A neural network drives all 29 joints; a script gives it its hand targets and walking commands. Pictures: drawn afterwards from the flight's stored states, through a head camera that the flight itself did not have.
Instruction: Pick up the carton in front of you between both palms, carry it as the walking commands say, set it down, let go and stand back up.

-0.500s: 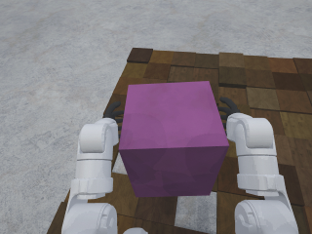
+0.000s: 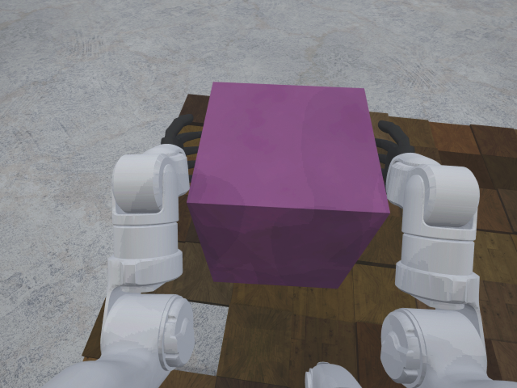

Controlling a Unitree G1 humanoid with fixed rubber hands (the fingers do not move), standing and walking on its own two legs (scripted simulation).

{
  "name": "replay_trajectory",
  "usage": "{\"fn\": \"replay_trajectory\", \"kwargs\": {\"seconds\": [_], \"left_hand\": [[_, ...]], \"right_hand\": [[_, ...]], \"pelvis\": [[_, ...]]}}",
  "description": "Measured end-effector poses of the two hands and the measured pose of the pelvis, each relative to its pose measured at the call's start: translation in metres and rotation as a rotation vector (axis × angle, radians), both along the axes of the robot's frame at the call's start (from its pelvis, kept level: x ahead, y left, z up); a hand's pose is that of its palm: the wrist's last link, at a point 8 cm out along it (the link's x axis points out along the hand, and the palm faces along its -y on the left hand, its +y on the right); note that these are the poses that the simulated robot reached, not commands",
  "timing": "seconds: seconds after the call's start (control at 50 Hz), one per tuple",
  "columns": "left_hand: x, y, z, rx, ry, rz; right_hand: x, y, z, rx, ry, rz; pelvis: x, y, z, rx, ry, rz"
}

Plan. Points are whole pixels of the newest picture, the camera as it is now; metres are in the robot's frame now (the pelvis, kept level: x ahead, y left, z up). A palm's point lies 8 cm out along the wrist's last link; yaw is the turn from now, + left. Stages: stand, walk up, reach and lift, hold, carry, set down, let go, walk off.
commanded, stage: carry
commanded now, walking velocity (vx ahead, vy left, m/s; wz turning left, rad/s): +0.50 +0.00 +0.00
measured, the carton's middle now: (281, 194) +0.38 -0.01 +0.07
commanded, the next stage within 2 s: none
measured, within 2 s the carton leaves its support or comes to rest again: neither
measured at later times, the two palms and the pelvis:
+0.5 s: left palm (205, 80) +0.62 +0.13 +0.10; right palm (358, 71) +0.65 -0.17 +0.11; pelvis +0.32 -0.04 -0.01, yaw +3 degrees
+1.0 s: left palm (241, 16) +0.93 +0.07 +0.08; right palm (358, 19) +0.94 -0.23 +0.07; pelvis +0.67 -0.08 -0.01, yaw +1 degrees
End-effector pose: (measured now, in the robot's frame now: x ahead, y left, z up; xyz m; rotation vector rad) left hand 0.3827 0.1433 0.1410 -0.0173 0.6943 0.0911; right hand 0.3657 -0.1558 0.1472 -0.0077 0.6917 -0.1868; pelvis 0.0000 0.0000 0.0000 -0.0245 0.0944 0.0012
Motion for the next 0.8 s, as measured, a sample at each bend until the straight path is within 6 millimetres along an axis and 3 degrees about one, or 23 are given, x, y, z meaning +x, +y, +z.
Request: {"fn": "replay_trajectory", "kwargs": {"seconds": [0.16, 0.32, 0.38, 0.5, 0.6, 0.7, 0.8], "left_hand": [[0.086, -0.014, -0.011, -0.009, 0.039, 0.02], [0.187, -0.033, -0.02, 0.024, -0.038, 0.062], [0.211, -0.033, -0.03, 0.013, -0.05, 0.113], [0.24, -0.015, -0.038, -0.052, -0.025, 0.216], [0.292, -0.003, -0.025, -0.088, -0.104, 0.202], [0.356, -0.021, -0.017, -0.059, -0.039, 0.11], [0.424, -0.046, -0.021, -0.032, 0.0, 0.042]], "right_hand": [[0.087, -0.014, -0.013, 0.041, 0.036, -0.025], [0.202, -0.034, -0.031, 0.067, -0.039, 0.025], [0.241, -0.033, -0.038, 0.084, -0.051, 0.055], [0.287, -0.014, -0.041, 0.143, -0.022, 0.053], [0.331, -0.004, -0.024, 0.112, -0.106, 0.045], [0.373, -0.022, -0.02, 0.082, -0.045, -0.008], [0.424, -0.047, -0.025, 0.074, -0.007, -0.055]], "pelvis": [[0.102, -0.009, 0.004, 0.006, 0.0, 0.008], [0.219, -0.037, -0.016, 0.014, -0.011, 0.029], [0.253, -0.046, -0.022, 0.024, -0.011, 0.044], [0.321, -0.044, -0.006, 0.036, 0.009, 0.041], [0.39, -0.031, -0.004, 0.069, 0.004, 0.007], [0.454, -0.029, 0.012, 0.036, 0.016, -0.013], [0.523, -0.04, 0.019, 0.026, 0.007, -0.007]]}}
